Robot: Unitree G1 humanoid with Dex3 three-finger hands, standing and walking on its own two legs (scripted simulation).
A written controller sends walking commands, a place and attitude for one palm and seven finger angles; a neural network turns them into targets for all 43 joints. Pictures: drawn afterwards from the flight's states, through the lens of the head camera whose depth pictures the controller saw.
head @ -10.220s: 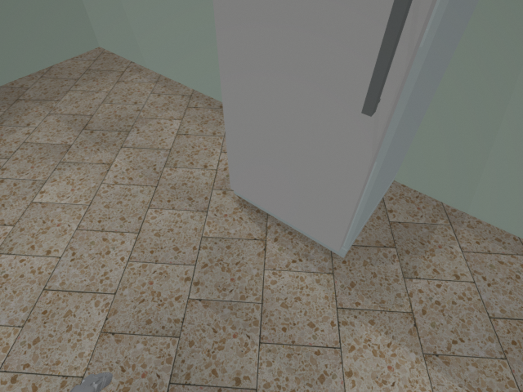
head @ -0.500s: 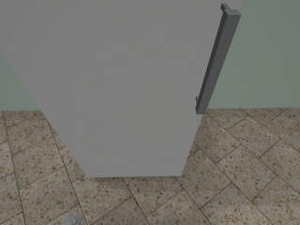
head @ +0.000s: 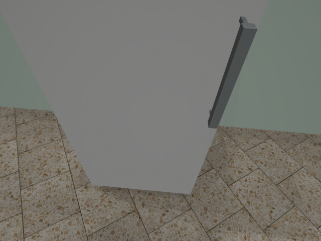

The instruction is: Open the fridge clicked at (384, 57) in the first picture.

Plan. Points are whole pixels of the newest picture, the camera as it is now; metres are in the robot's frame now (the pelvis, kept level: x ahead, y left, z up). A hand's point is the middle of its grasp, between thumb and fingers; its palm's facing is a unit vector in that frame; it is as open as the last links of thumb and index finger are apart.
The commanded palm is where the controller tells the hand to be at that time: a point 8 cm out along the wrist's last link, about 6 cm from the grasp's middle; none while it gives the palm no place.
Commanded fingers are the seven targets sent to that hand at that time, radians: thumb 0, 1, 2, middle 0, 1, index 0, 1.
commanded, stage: come to a stop and stand still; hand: right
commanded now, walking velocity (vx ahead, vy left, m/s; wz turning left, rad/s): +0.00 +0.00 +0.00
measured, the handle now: (225, 81) +0.48 -0.13 +0.17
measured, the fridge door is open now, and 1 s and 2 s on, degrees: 0 0 0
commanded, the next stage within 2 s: look again from close up in 0.76 s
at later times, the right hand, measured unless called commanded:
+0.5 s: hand out of the picture +0.02 -0.13 -0.17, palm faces +0.01 +0.98 -0.22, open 7.4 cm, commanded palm none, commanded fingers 0.00 -0.90 -0.90 0.20 0.30 0.20 0.30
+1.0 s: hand out of the picture +0.04 -0.12 -0.17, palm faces +0.01 +0.98 -0.22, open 7.4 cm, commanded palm none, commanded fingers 0.00 -0.90 -0.90 0.20 0.30 0.20 0.30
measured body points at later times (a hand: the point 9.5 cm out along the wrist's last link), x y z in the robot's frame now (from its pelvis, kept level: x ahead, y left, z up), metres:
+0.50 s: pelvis +0.01 +0.04 +0.00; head +0.02 +0.05 +0.45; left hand +0.05 +0.27 -0.16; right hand +0.02 -0.19 -0.15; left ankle +0.01 +0.20 -0.73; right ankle +0.02 -0.07 -0.73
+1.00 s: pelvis +0.02 +0.06 +0.00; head +0.04 +0.07 +0.45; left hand +0.04 +0.29 -0.16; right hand +0.04 -0.17 -0.15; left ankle +0.01 +0.20 -0.73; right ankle +0.02 -0.07 -0.73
